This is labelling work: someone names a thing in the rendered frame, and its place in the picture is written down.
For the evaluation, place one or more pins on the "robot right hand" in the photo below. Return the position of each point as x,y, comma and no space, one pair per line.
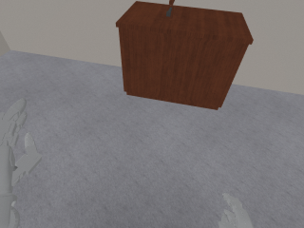
240,218

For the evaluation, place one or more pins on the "robot left hand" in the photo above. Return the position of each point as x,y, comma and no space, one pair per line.
10,124

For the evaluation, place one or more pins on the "tap lever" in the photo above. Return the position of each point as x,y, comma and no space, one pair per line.
168,13

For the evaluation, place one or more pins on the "counter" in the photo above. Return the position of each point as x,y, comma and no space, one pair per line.
190,57

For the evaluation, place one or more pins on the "left robot forearm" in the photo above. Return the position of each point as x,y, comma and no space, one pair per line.
9,216

